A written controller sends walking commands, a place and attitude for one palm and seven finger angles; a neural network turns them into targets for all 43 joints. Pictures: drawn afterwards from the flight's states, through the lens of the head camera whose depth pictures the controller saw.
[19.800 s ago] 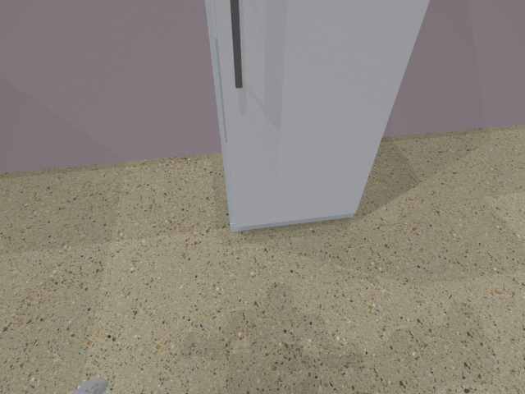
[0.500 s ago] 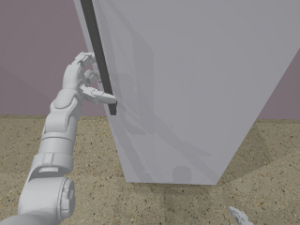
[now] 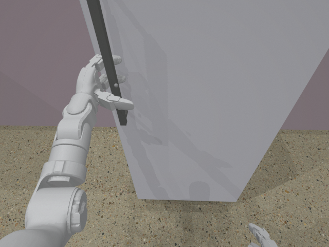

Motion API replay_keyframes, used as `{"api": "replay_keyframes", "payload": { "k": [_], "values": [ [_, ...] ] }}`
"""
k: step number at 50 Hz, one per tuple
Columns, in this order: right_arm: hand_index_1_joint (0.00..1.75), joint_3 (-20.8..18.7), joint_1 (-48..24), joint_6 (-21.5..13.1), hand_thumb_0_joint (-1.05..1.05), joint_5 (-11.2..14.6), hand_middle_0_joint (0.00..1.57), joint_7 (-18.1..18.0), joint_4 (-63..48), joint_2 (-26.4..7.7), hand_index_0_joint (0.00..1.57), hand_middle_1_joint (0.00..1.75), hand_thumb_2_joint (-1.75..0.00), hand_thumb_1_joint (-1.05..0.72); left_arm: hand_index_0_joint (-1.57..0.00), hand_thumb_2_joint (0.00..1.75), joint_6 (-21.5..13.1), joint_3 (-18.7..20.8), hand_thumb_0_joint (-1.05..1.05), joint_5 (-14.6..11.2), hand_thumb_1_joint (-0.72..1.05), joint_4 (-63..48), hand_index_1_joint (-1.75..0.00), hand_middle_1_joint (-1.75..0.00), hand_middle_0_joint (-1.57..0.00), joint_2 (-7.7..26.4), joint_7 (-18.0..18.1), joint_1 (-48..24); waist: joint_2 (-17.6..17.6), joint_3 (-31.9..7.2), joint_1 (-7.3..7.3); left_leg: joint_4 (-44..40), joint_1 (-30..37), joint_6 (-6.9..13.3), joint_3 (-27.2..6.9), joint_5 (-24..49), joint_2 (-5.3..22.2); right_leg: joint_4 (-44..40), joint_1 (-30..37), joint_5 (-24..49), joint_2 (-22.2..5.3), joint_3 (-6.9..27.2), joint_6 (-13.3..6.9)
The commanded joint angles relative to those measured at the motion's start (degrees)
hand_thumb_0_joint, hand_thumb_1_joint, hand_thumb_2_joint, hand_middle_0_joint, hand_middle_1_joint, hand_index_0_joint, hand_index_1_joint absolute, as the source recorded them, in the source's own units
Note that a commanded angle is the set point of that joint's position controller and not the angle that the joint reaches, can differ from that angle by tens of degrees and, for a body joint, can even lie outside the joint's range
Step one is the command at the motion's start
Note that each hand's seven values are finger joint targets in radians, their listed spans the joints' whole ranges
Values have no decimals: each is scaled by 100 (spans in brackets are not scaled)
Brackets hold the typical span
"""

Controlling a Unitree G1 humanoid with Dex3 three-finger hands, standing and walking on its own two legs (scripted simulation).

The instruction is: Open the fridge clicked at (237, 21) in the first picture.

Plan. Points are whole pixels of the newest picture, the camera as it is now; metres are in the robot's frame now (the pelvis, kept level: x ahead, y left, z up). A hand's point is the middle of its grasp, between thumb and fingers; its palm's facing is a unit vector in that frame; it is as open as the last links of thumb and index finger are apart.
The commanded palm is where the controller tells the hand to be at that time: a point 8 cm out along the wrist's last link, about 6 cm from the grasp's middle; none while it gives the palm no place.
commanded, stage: slide the fingers in behind the handle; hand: left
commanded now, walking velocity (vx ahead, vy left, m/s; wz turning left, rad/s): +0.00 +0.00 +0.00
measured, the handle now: (112, 64) +0.49 +0.15 +0.22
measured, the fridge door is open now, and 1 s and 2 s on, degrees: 0 0 0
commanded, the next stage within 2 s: grip the handle and tug to test in 0.14 s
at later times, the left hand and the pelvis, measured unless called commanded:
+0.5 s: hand (113, 86) +0.42 +0.14 +0.20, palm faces +0.00 -1.00 +0.00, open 12.4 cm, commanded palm +0.40 +0.19 +0.19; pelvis +0.00 +0.00 +0.00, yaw +0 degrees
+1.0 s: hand (117, 85) +0.43 +0.13 +0.20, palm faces +0.00 -1.00 +0.00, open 5.6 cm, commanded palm +0.40 +0.19 +0.19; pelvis +0.00 +0.00 +0.00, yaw +0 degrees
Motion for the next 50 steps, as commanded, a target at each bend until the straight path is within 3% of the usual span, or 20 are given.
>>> {"api": "replay_keyframes", "payload": {
  "k": [1,2,3,5,8,9,12,18,24,25,27,30,34,35,39,42,43,45,47,50],
  "values": [
    [30,-249,-419,-285,0,-12,20,-33,-810,-664,20,30,-90,-90,-30,30,-450,263,0,-36,-50,-1287,-120,-120,-30,1143,31,-2690,-369,-1687,70,-200,315,216,-129,1372,-127,-157,882,1502,102,127,-91],
    [30,-265,-379,-273,0,-8,20,-41,-783,-673,20,30,-90,-90,-30,30,-429,322,0,-23,-50,-1205,-120,-120,-30,1218,35,-2678,-510,-1685,54,-185,287,225,-123,1351,-123,-159,886,1509,111,127,-83],
    [30,-260,-385,-276,0,-9,20,-31,-803,-679,20,30,-90,-90,-30,30,-417,294,0,-10,-50,-1266,-120,-120,-30,1210,32,-2770,-394,-1658,55,-203,276,225,-117,1303,-131,-176,865,1481,101,144,-84],
    [30,-287,-399,-251,0,-16,20,-35,-841,-704,20,30,-90,-90,-30,30,-412,512,0,3,-50,-1323,-120,-120,-30,1440,26,-2520,-463,-1811,147,-193,307,233,-106,1425,-127,-154,1020,1569,102,145,-92],
    [30,-272,-417,-262,0,-3,20,-31,-865,-674,20,30,-90,-90,-30,30,-435,355,0,-30,-50,-1587,-120,-120,-30,1299,-43,-2691,-253,-1808,90,-201,356,217,-94,1446,-126,-154,989,1608,104,145,-105],
    [30,-279,-431,-275,0,6,20,-30,-873,-661,20,30,-90,-90,-30,30,-417,197,0,-59,-50,-1558,-120,-120,-30,1080,-75,-2664,-330,-1761,49,-178,392,233,-85,1433,-123,-164,923,1606,117,143,-96],
    [30,-284,-399,-278,0,19,20,-59,-823,-701,20,30,-90,-90,-30,30,-373,312,0,-88,-50,-1376,-120,-120,-30,1254,-115,-2624,-433,-1520,14,-206,313,241,-114,1227,-114,-234,783,1363,128,131,-84],
    [30,-282,-391,-336,0,19,20,-79,-782,-679,20,30,-90,-90,-33,42,-392,6,0,-60,-22,-1577,-124,-124,-33,1021,-100,-3127,-12,-1669,-76,-196,497,204,-190,1172,-124,-239,598,1126,133,122,-115],
    [30,-284,-360,-373,0,-10,20,-50,-736,-678,20,30,-90,-90,-36,54,-442,50,0,-117,6,-1401,-128,-128,-36,904,-29,-2970,-323,-1760,-24,-181,505,189,-215,1375,-118,-175,677,1350,149,82,-118],
    [30,-294,-351,-353,0,-18,20,-40,-740,-711,20,30,-90,-90,-36,56,-452,195,0,-93,11,-1318,-129,-129,-36,1064,4,-2735,-416,-1773,44,-187,474,188,-223,1432,-113,-171,743,1352,152,68,-119],
    [30,-277,-384,-331,0,-14,20,-19,-762,-672,20,30,-90,-90,-38,60,-418,98,0,-77,20,-1318,-130,-130,-38,911,24,-2760,-329,-1741,42,-186,437,189,-182,1415,-117,-156,735,1405,133,94,-114],
    [30,-278,-350,-269,0,-26,20,-22,-740,-720,20,30,-90,-90,-39,66,-364,327,0,-4,34,-1097,-132,-132,-39,1212,111,-2720,-620,-1539,62,-233,217,203,-196,1216,-110,-206,765,1211,125,89,-94],
    [30,-276,-418,-277,0,-45,20,10,-853,-634,20,30,-90,-90,-41,74,-455,227,0,47,53,-1694,-135,-135,-41,1072,155,-2862,-136,-1979,113,-170,490,181,-137,1649,-116,-96,950,1663,113,129,-134],
    [30,-292,-427,-270,0,-56,20,14,-879,-648,20,30,-90,-90,-42,76,-493,368,0,45,57,-1721,-135,-135,-42,1194,166,-2650,-241,-2052,175,-140,517,189,-133,1798,-109,-79,1052,1790,125,123,-137],
    [30,-270,-442,-254,0,-13,20,-2,-845,-647,20,30,-90,-90,-44,84,-400,16,0,-3,76,-1575,-138,-138,-44,851,63,-2745,-421,-1652,23,-212,366,194,-136,1377,-94,-160,826,1480,142,98,-103],
    [30,-278,-427,-222,0,-20,20,-39,-819,-684,20,30,-90,-90,-45,90,-341,333,0,17,90,-1447,-140,-140,-45,1241,110,-2723,-422,-1619,70,-238,311,218,-142,1271,-104,-215,853,1339,128,127,-102],
    [30,-267,-436,-209,0,-24,20,-44,-829,-666,20,30,-90,-90,-45,90,-324,166,0,43,90,-1523,-140,-140,-45,1074,90,-2818,-252,-1708,38,-216,389,217,-122,1373,-117,-187,851,1442,121,128,-112],
    [30,-293,-421,-198,0,-23,20,-44,-833,-679,20,30,-90,-90,-45,90,-301,272,0,43,90,-1456,-140,-140,-45,1168,95,-2650,-362,-1773,82,-183,406,218,-125,1520,-110,-175,922,1555,125,112,-108],
    [30,-287,-417,-210,0,-29,20,-27,-840,-647,20,30,-90,-90,-45,90,-313,141,0,0,90,-1645,-140,-140,-45,980,77,-2782,-196,-1846,49,-161,483,207,-121,1632,-129,-150,937,1720,125,114,-120],
    [30,-314,-419,-175,0,-48,20,-14,-868,-689,20,30,-90,-90,-45,90,-326,509,0,-32,90,-1671,-140,-140,-45,1316,84,-2338,-451,-2005,188,-145,435,208,-105,1866,-124,-99,1190,1989,128,100,-122]
  ]
}}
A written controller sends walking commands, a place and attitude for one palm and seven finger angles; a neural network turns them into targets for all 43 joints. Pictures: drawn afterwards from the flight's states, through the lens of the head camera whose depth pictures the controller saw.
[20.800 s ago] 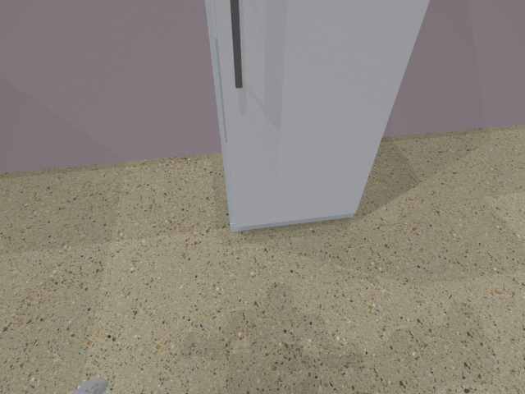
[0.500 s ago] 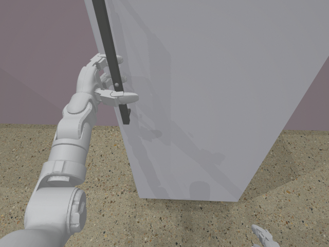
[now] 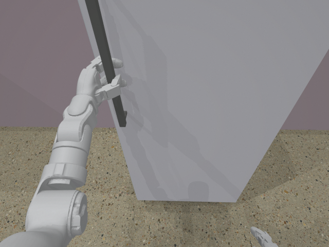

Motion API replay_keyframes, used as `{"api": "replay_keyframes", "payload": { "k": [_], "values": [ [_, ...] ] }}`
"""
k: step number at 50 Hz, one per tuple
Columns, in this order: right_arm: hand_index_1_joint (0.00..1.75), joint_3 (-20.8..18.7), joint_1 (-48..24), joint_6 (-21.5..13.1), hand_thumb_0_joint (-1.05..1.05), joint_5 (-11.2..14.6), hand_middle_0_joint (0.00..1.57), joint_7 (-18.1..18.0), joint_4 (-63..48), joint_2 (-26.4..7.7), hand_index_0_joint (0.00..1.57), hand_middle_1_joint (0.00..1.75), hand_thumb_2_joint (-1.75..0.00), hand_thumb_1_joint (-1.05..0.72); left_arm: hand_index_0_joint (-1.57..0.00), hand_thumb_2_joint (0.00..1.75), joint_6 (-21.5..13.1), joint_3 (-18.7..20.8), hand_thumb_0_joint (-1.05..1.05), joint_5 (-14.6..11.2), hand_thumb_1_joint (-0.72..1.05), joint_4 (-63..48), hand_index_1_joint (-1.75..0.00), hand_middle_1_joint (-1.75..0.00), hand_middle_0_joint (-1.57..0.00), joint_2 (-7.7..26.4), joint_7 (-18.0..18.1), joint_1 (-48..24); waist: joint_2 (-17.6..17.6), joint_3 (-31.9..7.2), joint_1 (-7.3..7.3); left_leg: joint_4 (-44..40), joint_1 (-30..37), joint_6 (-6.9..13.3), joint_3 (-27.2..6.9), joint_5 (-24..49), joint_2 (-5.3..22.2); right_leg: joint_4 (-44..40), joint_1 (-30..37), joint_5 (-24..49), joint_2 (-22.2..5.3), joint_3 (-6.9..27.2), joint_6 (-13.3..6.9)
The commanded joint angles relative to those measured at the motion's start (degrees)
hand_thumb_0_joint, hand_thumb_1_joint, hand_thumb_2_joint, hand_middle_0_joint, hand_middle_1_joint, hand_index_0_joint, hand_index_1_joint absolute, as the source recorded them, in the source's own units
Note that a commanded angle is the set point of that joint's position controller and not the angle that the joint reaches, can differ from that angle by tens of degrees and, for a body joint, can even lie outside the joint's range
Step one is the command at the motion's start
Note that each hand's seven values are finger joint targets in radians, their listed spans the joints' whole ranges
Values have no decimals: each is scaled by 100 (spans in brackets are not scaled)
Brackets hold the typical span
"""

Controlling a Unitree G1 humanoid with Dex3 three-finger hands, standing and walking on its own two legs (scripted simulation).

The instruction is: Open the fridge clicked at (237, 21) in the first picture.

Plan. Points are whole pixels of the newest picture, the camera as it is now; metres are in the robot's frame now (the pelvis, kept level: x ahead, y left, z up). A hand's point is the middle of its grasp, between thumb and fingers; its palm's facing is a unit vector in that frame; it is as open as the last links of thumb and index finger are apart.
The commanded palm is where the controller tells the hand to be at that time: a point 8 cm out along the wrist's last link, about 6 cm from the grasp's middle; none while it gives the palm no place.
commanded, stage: grip the handle and tug to test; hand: left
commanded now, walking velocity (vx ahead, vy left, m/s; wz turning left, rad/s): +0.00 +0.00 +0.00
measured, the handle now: (111, 66) +0.48 +0.15 +0.22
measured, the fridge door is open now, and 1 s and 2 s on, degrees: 0 0 8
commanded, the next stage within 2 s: pull the door a little, standing still in 0.66 s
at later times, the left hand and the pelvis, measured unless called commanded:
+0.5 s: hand (117, 87) +0.42 +0.13 +0.20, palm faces +0.00 -1.00 +0.01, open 5.6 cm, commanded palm +0.37 +0.20 +0.19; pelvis +0.01 +0.00 +0.00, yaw -2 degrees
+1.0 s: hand (117, 88) +0.42 +0.13 +0.20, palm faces +0.02 -1.00 +0.01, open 5.9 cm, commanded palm +0.37 +0.18 +0.19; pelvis +0.04 +0.00 +0.00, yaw -1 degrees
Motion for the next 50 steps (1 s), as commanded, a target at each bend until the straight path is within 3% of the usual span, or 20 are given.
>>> {"api": "replay_keyframes", "payload": {
  "k": [1,5,10,11,13,15,19,20,24,28,31,36,37,38,40,42,45,46,50],
  "values": [
    [30,-247,-533,-274,0,-25,20,-21,-895,-630,20,30,-90,-90,-45,90,-426,401,0,-108,90,-1611,-140,-140,-45,1198,22,-2479,-401,-2006,182,-134,398,203,-112,1912,-141,-18,1179,2050,96,73,-125],
    [30,-251,-553,-231,0,-9,20,-32,-891,-652,20,30,-90,-90,-45,90,-371,392,0,-62,90,-1449,-140,-140,-45,1238,34,-2424,-466,-1638,136,-158,287,222,-88,1618,-131,-105,999,1763,101,81,-104],
    [30,-254,-577,-189,0,-14,20,-37,-959,-641,20,30,-90,-90,-45,90,-319,512,0,-26,90,-1608,-140,-140,-45,1379,52,-2316,-337,-1810,197,-139,359,221,-82,1802,-139,-64,1121,1948,93,92,-119],
    [30,-244,-603,-185,0,-12,20,-43,-958,-628,20,30,-90,-90,-45,90,-306,420,0,-50,90,-1662,-140,-140,-45,1298,31,-2433,-259,-1791,139,-137,361,229,-56,1772,-144,-85,1097,1985,79,116,-101],
    [30,-239,-587,-159,0,-13,20,-57,-947,-630,20,30,-90,-90,-45,90,-255,573,0,-60,90,-1558,-140,-140,-45,1451,22,-2340,-434,-1729,155,-153,267,233,-61,1630,-144,-108,1101,1879,89,119,-95],
    [30,-256,-620,-142,0,-15,20,-60,-1021,-653,20,30,-90,-90,-45,90,-254,740,0,-91,90,-1662,-140,-140,-45,1594,3,-2069,-484,-1842,252,-170,278,233,-48,1726,-141,-85,1265,1980,79,112,-96],
    [30,-239,-739,-131,0,-8,20,-13,-1143,-599,20,30,-90,-90,-45,90,-221,624,0,-166,90,-2171,-140,-140,-45,1358,-67,-1760,-281,-2012,305,-135,364,216,-1,2030,-159,3,1427,2407,70,119,-114],
    [30,-261,-732,-111,0,-2,20,-11,-1163,-622,20,30,-90,-90,-45,90,-194,792,0,-175,90,-2059,-140,-140,-45,1500,-60,-1407,-416,-1999,375,-143,349,213,-6,2081,-140,2,1476,2407,77,102,-110],
    [30,-246,-833,-51,0,9,20,4,-1255,-609,20,30,-90,-90,-45,90,-78,851,0,-221,90,-2546,-140,-140,-45,1535,-94,-1090,-431,-1931,397,-188,294,213,34,2085,-126,13,1563,2510,74,120,-101],
    [30,-266,-931,-14,0,3,20,74,-1385,-571,20,30,-90,-90,-45,90,25,863,0,-258,90,-3264,-140,-140,-45,1402,-78,-507,-237,-2114,501,-140,446,192,59,2645,-129,117,1770,3053,74,104,-120],
    [30,-275,-981,64,0,7,20,105,-1428,-581,20,30,-90,-90,-45,90,193,1017,0,-296,90,-3462,-140,-140,-45,1494,-68,15,-382,-2049,545,-156,373,188,76,2682,-110,121,1849,3153,75,97,-104],
    [30,-293,-1051,114,0,5,20,146,-1471,-552,20,30,-90,-90,-45,90,432,848,0,-282,90,-4120,-140,-140,-45,1293,-24,260,-220,-2094,515,-78,533,166,71,3140,-88,187,1828,3444,89,68,-106],
    [30,-295,-1054,112,0,-7,20,159,-1500,-540,20,30,-90,-90,-45,90,492,901,0,-294,90,-4242,-140,-140,-45,1280,6,422,-180,-2155,565,-38,550,163,71,3303,-97,229,1870,3615,90,66,-107],
    [30,-285,-1043,135,0,-13,20,168,-1484,-539,20,30,-90,-90,-45,90,561,930,0,-298,90,-4232,-140,-140,-45,1288,16,577,-277,-2151,567,-27,544,158,68,3349,-99,241,1882,3706,94,57,-102],
    [30,-298,-1080,128,0,7,20,163,-1425,-530,20,30,-90,-90,-45,90,650,239,0,-273,90,-4350,-140,-140,-45,687,44,-68,-150,-1991,364,33,705,158,63,3404,-76,197,1593,3566,96,33,-87],
    [30,-302,-970,97,0,-19,20,132,-1246,-560,20,30,-90,-90,-45,90,731,153,0,-220,90,-4101,-140,-140,-45,705,150,-786,-182,-1831,210,58,767,153,-14,3150,-71,124,1281,3203,142,18,-91],
    [30,-320,-993,109,0,-54,20,132,-1285,-559,20,30,-90,-90,-45,90,798,254,0,-134,90,-4205,-140,-140,-45,726,242,-254,-256,-2087,351,134,842,160,-12,3579,-83,232,1493,3517,134,0,-106],
    [30,-290,-998,117,0,-68,20,143,-1315,-522,20,30,-90,-90,-45,90,834,127,0,-150,90,-4245,-140,-140,-45,552,227,-103,-179,-2157,358,143,823,160,-18,3668,-104,281,1550,3645,101,-16,-100],
    [30,-279,-1071,173,0,-101,20,195,-1397,-513,20,30,-90,-90,-45,90,809,99,0,-142,90,-4701,-140,-140,-45,575,162,423,-212,-2284,460,178,858,138,-73,3973,-82,354,1691,3873,72,-17,-118]
  ]
}}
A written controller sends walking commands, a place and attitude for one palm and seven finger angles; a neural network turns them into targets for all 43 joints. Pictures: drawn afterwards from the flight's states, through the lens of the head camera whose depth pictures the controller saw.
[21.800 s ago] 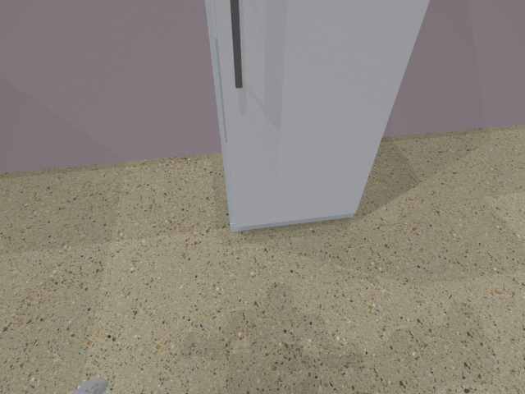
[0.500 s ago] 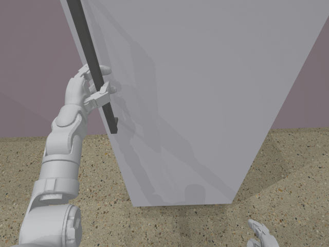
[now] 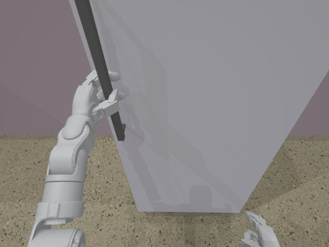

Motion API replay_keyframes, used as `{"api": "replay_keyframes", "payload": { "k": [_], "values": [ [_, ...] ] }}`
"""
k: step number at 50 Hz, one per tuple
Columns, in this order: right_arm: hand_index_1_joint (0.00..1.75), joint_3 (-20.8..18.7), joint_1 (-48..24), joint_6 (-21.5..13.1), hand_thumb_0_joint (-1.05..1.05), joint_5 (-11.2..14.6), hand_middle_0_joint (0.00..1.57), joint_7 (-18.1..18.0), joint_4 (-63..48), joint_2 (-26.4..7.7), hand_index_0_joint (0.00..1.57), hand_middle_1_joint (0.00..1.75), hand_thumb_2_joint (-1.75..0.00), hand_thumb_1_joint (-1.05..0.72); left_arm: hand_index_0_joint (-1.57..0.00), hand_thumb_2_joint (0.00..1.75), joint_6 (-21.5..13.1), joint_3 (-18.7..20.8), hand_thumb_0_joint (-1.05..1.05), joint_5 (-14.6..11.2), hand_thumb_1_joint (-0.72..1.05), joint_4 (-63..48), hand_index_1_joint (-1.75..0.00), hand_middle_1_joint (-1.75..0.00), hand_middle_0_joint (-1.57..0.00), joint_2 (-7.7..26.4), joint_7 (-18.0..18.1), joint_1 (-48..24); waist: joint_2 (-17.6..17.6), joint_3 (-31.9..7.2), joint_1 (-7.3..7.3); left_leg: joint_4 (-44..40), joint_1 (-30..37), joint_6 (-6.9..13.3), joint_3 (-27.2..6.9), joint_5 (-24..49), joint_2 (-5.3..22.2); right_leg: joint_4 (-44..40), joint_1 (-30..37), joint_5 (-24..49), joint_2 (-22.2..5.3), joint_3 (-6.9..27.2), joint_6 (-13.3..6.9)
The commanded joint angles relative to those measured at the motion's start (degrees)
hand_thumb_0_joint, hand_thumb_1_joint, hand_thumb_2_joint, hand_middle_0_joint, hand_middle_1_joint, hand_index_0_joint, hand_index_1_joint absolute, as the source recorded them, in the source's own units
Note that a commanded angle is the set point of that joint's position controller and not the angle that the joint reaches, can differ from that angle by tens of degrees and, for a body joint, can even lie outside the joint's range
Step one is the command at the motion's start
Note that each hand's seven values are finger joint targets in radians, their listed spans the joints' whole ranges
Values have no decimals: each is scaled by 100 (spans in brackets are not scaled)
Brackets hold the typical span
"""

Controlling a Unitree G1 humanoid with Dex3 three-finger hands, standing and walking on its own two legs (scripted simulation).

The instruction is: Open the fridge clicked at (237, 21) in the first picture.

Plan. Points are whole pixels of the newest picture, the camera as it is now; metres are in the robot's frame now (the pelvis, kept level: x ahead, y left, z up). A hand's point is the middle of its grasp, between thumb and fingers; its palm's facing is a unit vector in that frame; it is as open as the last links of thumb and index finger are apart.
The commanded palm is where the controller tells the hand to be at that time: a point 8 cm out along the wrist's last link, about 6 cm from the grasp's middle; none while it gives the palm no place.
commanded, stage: pull the door a little, standing still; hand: left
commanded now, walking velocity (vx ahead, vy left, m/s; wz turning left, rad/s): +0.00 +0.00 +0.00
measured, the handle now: (108, 79) +0.43 +0.16 +0.22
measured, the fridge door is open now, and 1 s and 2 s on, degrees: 0 8 45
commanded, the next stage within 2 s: walk backward, drawing the door open in 0.30 s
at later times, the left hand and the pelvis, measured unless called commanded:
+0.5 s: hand (112, 117) +0.33 +0.13 +0.19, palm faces +0.00 -0.98 -0.20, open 6.4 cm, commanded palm +0.30 +0.19 +0.19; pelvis +0.07 +0.00 +0.01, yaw -5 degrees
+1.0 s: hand (115, 123) +0.33 +0.13 +0.18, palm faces +0.35 -0.89 -0.30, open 6.5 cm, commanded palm +0.28 +0.16 +0.19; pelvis +0.09 -0.06 -0.03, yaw +13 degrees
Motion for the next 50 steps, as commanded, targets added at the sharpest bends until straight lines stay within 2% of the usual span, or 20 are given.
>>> {"api": "replay_keyframes", "payload": {
  "k": [1,20,21,23,25,27,29,30,31,32,33,36,39,41,42,44,46,47,49,50],
  "values": [
    [30,-198,-714,-278,0,-44,20,11,-1038,-536,20,30,-90,-90,-45,90,-403,135,0,-26,90,-2012,-140,-140,-45,859,-156,-1112,-349,-2041,347,244,494,134,-131,4191,-83,393,1418,4169,29,-126,-141],
    [30,-163,-1135,-213,0,-36,20,355,-1616,-365,20,30,-90,-90,-45,90,-197,326,0,-286,90,-6106,-140,-140,-45,838,-196,3668,-102,-1519,584,494,-5,56,-293,4295,-23,576,1254,4316,-2,-190,-121],
    [30,-149,-786,-158,0,-210,20,105,-1492,-748,20,30,-90,-90,-45,90,-1223,953,0,484,90,-5651,-140,-140,-45,2467,375,682,-176,-761,-127,1007,-617,173,-424,3832,-17,313,937,4632,-300,329,-126],
    [30,-179,-637,-245,0,-320,20,21,-1395,-468,20,30,-90,-90,-45,90,-1781,381,0,540,90,-4237,-140,-140,-45,1150,568,3119,-1217,-608,138,1799,-1936,39,-486,1841,-248,547,1696,5862,-847,214,-465],
    [30,-181,-772,-293,0,-318,20,-111,-1489,-399,20,30,-90,-90,-45,90,-2257,347,0,614,90,-4581,-140,-140,-45,1258,591,3440,-1391,-449,348,2253,-2950,89,-648,44,-420,680,2190,6191,-1382,374,-648],
    [30,-132,-677,-324,0,-384,20,-157,-1448,-308,20,30,-90,-90,-45,90,-2626,170,0,641,90,-4876,-140,-140,-45,1112,606,3409,-1150,-395,322,1834,-3118,101,-623,13,-228,1003,2216,6189,-1520,356,-702],
    [30,-109,-517,-252,0,-427,20,-182,-1396,-288,20,30,-90,-90,-45,90,-2829,-88,0,655,90,-5211,-140,-140,-45,888,592,3350,-628,-817,53,269,-1689,70,-411,1476,-98,1508,1418,5463,-1121,-87,-389],
    [30,-190,-422,-196,0,-413,20,-225,-1341,-404,20,30,-90,-90,-45,90,-2903,-187,0,629,90,-5493,-140,-140,-45,933,614,3275,-2,-1364,-103,-168,-3,141,-482,4039,6,2334,513,4389,-505,-531,-8],
    [30,-326,-319,-164,0,-448,20,-136,-1387,-508,20,30,-90,-90,-45,90,-2947,-356,0,659,90,-5677,-140,-140,-45,873,658,3172,1018,-1593,-204,103,1953,438,-1496,8001,698,3622,-1425,1160,277,-543,199],
    [30,-371,-293,-214,0,-512,20,54,-1380,-451,20,30,-90,-90,-45,90,-3055,-475,0,852,90,-5761,-140,-140,-45,794,714,3111,1778,-1537,-163,506,2938,705,-2230,10221,1309,4475,-2665,-1789,523,-153,95],
    [30,-353,-272,-299,0,-564,20,220,-1269,-397,20,30,-90,-90,-45,90,-3138,-444,0,1072,90,-5743,-140,-140,-45,874,752,2995,1636,-1311,-240,861,3197,717,-2218,9933,1262,4721,-3326,-2285,526,-51,30],
    [30,-394,-373,-416,0,-392,20,186,-1266,-222,20,30,-90,-90,-45,90,-3045,-459,0,946,90,-5622,-140,-140,-45,731,799,3285,23,-1048,-225,1133,3369,552,-2021,8387,1081,3239,-3883,-1729,451,-305,66],
    [30,-286,-615,-571,0,-364,20,109,-1211,-39,20,30,-90,-90,-45,90,-2987,-465,0,859,90,-5676,-140,-140,-45,826,772,3020,493,-924,-174,852,1645,221,-1708,7100,906,1615,-1791,-128,294,-176,-72],
    [30,-193,-808,-714,0,-360,20,30,-1179,-4,20,30,-90,-90,-45,90,-3036,-292,0,802,90,-5754,-140,-140,-45,1049,774,2843,929,-894,-81,781,491,242,-1654,6008,1007,1050,-526,801,121,92,-127],
    [30,-137,-905,-767,0,-354,20,-12,-1178,-3,20,30,-90,-90,-45,90,-3050,-227,0,796,90,-5677,-140,-140,-45,1057,775,2863,770,-826,3,754,-321,312,-1710,5086,1068,809,284,1218,7,255,-139],
    [30,-126,-907,-836,0,-344,20,-79,-1175,-16,20,30,-90,-90,-45,90,-3059,-72,0,827,90,-5544,-140,-140,-45,1139,772,2863,-40,-913,102,1422,-1307,274,-1221,2407,530,707,1275,2683,-466,595,-197],
    [30,-196,-702,-882,0,-462,20,-128,-1291,34,20,30,-90,-90,-45,90,-3056,93,0,846,90,-5159,-140,-140,-45,1195,696,3227,-1975,-832,179,3692,-1323,62,-734,-1669,-690,-383,246,3657,-1787,2015,-681],
    [30,-140,-684,-872,0,-523,20,-130,-1299,82,20,30,-90,-90,-45,90,-3050,56,0,863,90,-4815,-140,-140,-45,1010,649,3312,-1953,-390,156,4221,-1390,79,-888,-1863,-711,-611,-331,3245,-1825,2028,-736],
    [30,-320,-395,-679,0,-436,20,31,-1053,-49,20,30,-90,-90,-45,90,-3227,31,0,933,90,-5063,-140,-140,-45,1016,584,2801,-1923,-956,-63,4907,-1285,-39,-971,-1344,-614,-1049,-242,969,-1800,2086,-206],
    [30,-347,-468,-555,0,-436,20,58,-915,-92,20,30,-90,-90,-45,90,-3300,100,0,944,90,-5111,-140,-140,-45,1108,580,2673,-1607,-1140,-68,4857,-1310,-39,-862,-1158,-518,-1067,-100,767,-1711,2003,-132]
  ]
}}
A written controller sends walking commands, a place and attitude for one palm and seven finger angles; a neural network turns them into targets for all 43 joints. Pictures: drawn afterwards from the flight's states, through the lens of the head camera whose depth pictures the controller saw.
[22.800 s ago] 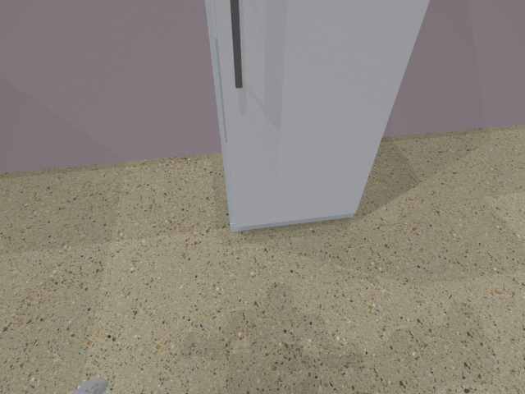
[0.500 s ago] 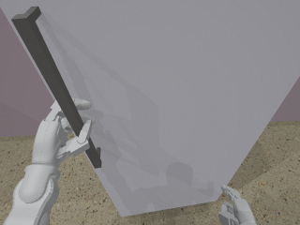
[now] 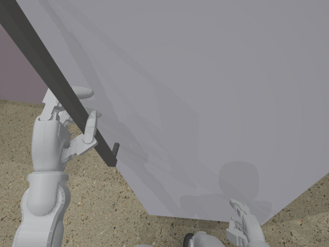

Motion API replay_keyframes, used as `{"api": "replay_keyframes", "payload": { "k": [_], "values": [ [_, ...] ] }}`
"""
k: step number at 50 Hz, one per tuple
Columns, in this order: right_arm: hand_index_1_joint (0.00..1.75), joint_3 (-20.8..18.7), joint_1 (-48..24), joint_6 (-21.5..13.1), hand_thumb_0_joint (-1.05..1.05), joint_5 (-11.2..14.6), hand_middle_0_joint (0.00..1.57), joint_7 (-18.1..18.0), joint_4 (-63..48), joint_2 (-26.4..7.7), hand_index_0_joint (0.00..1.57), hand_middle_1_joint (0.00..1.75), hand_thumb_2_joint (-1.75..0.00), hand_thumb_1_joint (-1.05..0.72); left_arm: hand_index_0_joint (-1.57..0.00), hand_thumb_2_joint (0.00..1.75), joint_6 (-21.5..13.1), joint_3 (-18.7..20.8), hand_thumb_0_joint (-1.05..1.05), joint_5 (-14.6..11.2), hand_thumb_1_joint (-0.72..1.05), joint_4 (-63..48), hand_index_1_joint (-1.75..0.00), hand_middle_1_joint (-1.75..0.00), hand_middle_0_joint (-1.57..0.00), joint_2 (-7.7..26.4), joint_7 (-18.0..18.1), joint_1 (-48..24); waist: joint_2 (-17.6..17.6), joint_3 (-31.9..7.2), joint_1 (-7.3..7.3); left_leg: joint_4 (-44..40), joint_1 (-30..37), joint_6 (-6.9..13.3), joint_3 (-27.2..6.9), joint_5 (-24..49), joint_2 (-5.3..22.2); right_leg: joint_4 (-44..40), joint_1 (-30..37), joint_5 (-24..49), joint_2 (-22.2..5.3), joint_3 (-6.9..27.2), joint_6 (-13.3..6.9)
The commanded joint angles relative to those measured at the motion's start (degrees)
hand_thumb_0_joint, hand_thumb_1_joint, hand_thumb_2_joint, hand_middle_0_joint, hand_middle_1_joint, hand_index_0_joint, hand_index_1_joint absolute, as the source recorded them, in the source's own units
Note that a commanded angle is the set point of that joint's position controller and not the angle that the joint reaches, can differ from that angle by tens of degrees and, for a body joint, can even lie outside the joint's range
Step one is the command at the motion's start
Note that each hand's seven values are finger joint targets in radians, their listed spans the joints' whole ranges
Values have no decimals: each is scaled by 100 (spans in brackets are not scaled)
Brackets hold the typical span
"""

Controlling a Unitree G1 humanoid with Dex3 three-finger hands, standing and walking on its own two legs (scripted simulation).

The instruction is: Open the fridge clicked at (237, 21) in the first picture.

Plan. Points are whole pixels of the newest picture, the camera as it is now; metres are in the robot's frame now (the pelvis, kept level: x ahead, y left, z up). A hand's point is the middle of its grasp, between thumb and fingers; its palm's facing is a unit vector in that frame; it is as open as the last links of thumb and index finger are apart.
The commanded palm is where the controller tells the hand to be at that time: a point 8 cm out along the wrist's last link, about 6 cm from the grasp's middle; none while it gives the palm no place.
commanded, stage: walk backward, drawing the door open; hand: left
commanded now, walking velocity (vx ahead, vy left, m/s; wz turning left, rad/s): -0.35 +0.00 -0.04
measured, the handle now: (79, 100) +0.31 +0.14 +0.25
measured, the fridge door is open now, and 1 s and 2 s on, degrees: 8 45 77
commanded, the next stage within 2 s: stop walking and hold the door back in 1.78 s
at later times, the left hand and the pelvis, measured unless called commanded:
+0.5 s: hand (85, 225) +0.13 +0.09 +0.21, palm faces +0.49 -0.84 -0.26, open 6.3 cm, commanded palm +0.07 +0.12 +0.21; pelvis -0.09 -0.14 +0.01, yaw +10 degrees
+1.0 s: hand out of the picture -0.04 +0.00 +0.21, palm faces +0.60 -0.76 -0.24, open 6.4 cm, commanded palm -0.10 +0.02 +0.21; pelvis -0.18 -0.27 +0.04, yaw +30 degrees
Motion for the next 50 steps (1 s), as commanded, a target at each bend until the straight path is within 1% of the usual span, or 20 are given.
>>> {"api": "replay_keyframes", "payload": {
  "k": [1,7,9,10,11,12,14,20,21,23,24,27,32,35,36,37,38,39,44,50],
  "values": [
    [30,-365,-221,-110,0,3,20,23,-933,-473,20,30,-90,-90,-45,90,-942,622,0,156,90,-1730,-140,-140,-45,823,13,-588,-1443,-2542,61,1143,0,-37,372,334,55,-2094,1670,-119,-1779,1901,934],
    [30,-383,-330,0,0,148,20,-35,-956,-607,20,30,-90,-90,-45,90,-1057,689,0,110,90,-1784,-140,-140,-45,954,250,-398,-1626,-2256,82,-1779,1190,90,1734,-349,-363,-3205,1527,-232,-1111,999,1656],
    [30,-347,-110,25,0,178,20,-5,-926,-708,20,30,-90,-90,-45,90,-1115,775,0,31,90,-1744,-140,-140,-45,1104,267,-282,-1033,-1996,-162,-3714,1438,296,1833,125,-161,-2415,1573,303,-573,443,2069],
    [30,-383,-267,43,0,145,20,-11,-975,-881,20,30,-90,-90,-45,90,-1222,893,0,-40,90,-1748,-140,-140,-45,1293,273,-298,742,-1907,-268,-5124,1128,615,883,658,736,-368,1609,121,-192,374,2021],
    [30,-330,-563,-44,0,-55,20,-16,-1424,-765,20,30,-90,-90,-45,90,-1284,914,0,-42,90,-1584,-140,-140,-45,1171,358,-99,2519,-1333,-61,-5083,-438,1343,-1683,1460,2711,2593,1047,-1596,-11,956,1426],
    [30,-307,-565,-233,0,-137,20,-106,-1327,-514,20,30,-90,-90,-45,90,-1241,1059,0,149,90,-1301,-140,-140,-45,1227,423,-101,1330,-1008,52,-4679,-1058,1504,-1995,2848,3352,3795,683,-2045,-256,1999,746],
    [30,-674,-479,-219,0,93,20,-107,-1136,-834,20,30,-90,-90,-45,90,-1218,1199,0,-8,90,-1782,-140,-140,-45,1281,348,-621,337,-1457,303,-3588,639,1212,-630,5030,2623,3007,-63,-2055,-12,1521,838],
    [30,-591,-272,-658,0,117,20,-65,-829,-1003,20,30,-90,-90,-45,90,-1121,842,0,108,90,-1563,-140,-140,-45,994,334,-714,506,-1036,77,-2781,476,419,-311,4272,1647,-715,1423,-303,-117,339,1098],
    [30,-587,-394,-696,0,155,20,-48,-859,-941,20,30,-90,-90,-45,90,-1162,906,0,122,90,-1612,-140,-140,-45,1043,315,-654,146,-1163,106,-2433,214,303,-208,3397,1388,-1219,1839,513,-390,470,1078],
    [30,-640,-401,-701,0,136,20,-93,-996,-764,20,30,-90,-90,-45,90,-1156,1493,0,104,90,-1628,-140,-140,-45,1640,337,-206,-1926,-1587,145,-304,-631,-16,557,-240,167,-1369,1704,2521,-2194,2070,220],
    [30,-552,-320,-722,0,84,20,-156,-888,-643,20,30,-90,-90,-45,90,-1158,1722,0,109,90,-1482,-140,-140,-45,1626,369,50,-1875,-2030,370,741,-641,90,377,-431,244,-1484,1744,1848,-2475,1842,18],
    [30,-507,-284,-595,0,33,20,-187,-891,-506,20,30,-90,-90,-45,90,-1113,1475,0,118,90,-2103,-140,-140,-45,1388,358,-78,-1011,-2181,194,1314,-727,-95,526,-66,433,-1471,1755,687,-2141,1534,23],
    [30,-383,-144,-612,0,-20,20,-313,-965,-445,20,30,-90,-90,-45,90,-1022,1462,0,68,90,-2023,-140,-140,-45,1348,362,-165,-1528,-1979,251,-1010,-43,1,1223,-103,410,-1950,1627,-603,-1925,847,135],
    [30,-424,175,-702,0,-35,20,-331,-882,-578,20,30,-90,-90,-45,90,-967,1196,0,44,90,-2035,-140,-140,-45,1236,302,-297,-657,-1816,18,-3071,922,67,1219,837,478,-1319,988,-987,-1608,391,460],
    [30,-437,279,-753,0,-33,20,-328,-1002,-667,20,30,-90,-90,-45,90,-1016,989,0,44,90,-2116,-140,-140,-45,1072,266,-398,306,-1665,-116,-4053,1234,225,321,997,939,-172,339,-1209,-1216,239,697],
    [30,-485,174,-859,0,-89,20,-289,-1153,-819,20,30,-90,-90,-45,90,-1121,896,0,133,90,-2108,-140,-140,-45,1020,251,-504,1687,-1216,-15,-4809,1371,673,-1965,1651,2485,1450,-974,-2245,-458,34,1075],
    [30,-487,181,-909,0,-115,20,-246,-1009,-798,20,30,-90,-90,-45,90,-1157,840,0,286,90,-1873,-140,-140,-45,1131,235,-490,1358,-1048,52,-4861,1003,1162,-2976,2859,3432,2768,-1117,-2214,-430,720,1087],
    [30,-566,48,-950,0,-35,20,-194,-944,-828,20,30,-90,-90,-45,90,-1165,1016,0,301,90,-1876,-140,-140,-45,1323,241,-620,728,-1110,104,-4514,1159,1400,-2527,4319,3430,3452,-1270,-1988,-325,880,1093],
    [30,-663,3,-1061,0,98,20,-67,-612,-869,20,30,-90,-90,-45,90,-897,572,0,192,90,-1773,-140,-140,-45,745,129,-327,567,-954,66,-4041,1322,593,-827,3832,2013,3350,-1034,-1324,-189,658,1292],
    [30,-595,-178,-1095,0,158,20,-97,-562,-779,20,30,-90,-90,-45,90,-951,802,0,57,90,-1846,-140,-140,-45,920,246,-409,1400,-1224,-6,-4459,544,637,-1013,1703,1801,1315,702,-1819,95,418,1268]
  ]
}}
